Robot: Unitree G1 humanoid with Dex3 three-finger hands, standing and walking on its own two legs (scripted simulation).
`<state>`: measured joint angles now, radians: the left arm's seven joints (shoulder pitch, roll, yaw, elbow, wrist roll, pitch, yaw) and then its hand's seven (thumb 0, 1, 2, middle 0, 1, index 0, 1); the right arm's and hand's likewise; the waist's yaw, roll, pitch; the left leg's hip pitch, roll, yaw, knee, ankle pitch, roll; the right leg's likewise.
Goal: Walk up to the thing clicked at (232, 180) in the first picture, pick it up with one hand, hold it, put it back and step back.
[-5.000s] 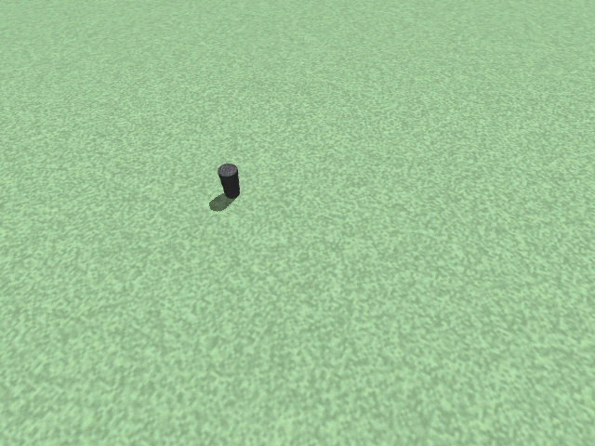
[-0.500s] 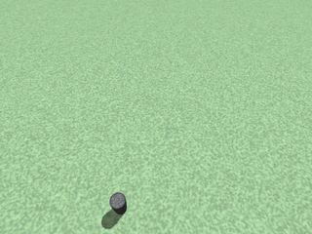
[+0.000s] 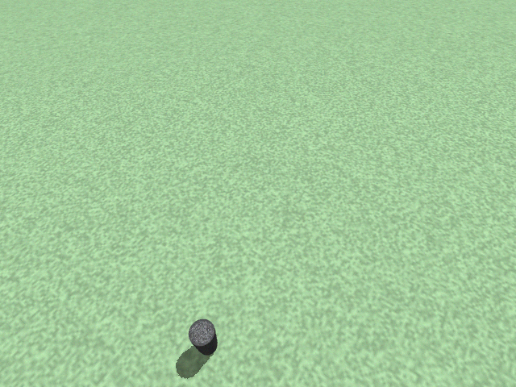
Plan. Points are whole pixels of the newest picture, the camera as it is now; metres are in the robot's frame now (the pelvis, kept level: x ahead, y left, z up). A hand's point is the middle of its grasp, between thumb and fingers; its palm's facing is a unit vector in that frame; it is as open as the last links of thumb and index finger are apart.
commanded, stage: walk up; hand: left
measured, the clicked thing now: (205, 339) +0.40 +0.23 -0.71
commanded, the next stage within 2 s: none
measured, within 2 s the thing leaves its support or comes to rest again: neither
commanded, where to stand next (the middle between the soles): +0.06 +0.01 m, yaw -1 degrees
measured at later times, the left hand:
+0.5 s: hand out of the picture +0.09 +0.26 -0.15, palm faces -0.02 -0.94 -0.34, open 7.4 cm
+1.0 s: hand out of the picture +0.07 +0.31 -0.17, palm faces +0.02 -0.94 -0.35, open 7.4 cm
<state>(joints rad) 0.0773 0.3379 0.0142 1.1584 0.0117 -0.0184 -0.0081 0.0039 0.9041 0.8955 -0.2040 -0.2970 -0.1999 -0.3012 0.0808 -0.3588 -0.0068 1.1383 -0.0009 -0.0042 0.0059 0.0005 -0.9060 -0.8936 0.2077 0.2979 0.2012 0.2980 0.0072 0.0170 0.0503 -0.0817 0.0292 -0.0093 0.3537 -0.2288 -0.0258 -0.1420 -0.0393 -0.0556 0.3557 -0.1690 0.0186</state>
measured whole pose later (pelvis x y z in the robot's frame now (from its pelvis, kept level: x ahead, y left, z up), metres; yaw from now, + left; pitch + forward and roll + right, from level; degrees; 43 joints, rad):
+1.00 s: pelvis +0.04 +0.04 -0.01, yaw +1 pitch -2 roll -1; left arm 0.21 0.39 0.04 1.07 0.01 0.02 -0.01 0.00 0.90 0.90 -0.20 -0.30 -0.20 -0.30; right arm 0.20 -0.38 -0.05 1.05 -0.03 -0.03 0.02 0.00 -0.91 -0.89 0.21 0.30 0.20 0.30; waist 0.02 -0.02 0.07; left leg -0.15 0.00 0.04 0.49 -0.29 0.03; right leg -0.18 -0.07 0.00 0.55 -0.35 0.03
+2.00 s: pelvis -0.02 +0.00 -0.02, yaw +2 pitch -4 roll -1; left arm 0.15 0.39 0.07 0.93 -0.02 0.04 0.04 0.00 0.90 0.90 -0.21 -0.30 -0.20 -0.30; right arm 0.15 -0.39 -0.06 0.86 -0.05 0.08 0.03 0.00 -0.90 -0.89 0.21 0.30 0.20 0.30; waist -0.01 0.01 0.18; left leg -0.26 0.00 -0.02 0.66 -0.33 0.03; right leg -0.42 0.05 0.01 0.99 -0.54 -0.02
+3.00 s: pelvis -0.06 -0.01 -0.05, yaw -4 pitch -5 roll +2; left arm 0.28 0.40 0.07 0.85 0.04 0.03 0.02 0.00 0.90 0.89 -0.21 -0.30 -0.20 -0.30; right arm 0.07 -0.41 -0.08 0.78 -0.01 0.10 0.00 0.00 -0.91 -0.89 0.21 0.30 0.20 0.30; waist 0.05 0.07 0.18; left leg -0.62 -0.04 -0.07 1.07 -0.46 0.02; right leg -0.38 -0.04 0.00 0.90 -0.44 -0.02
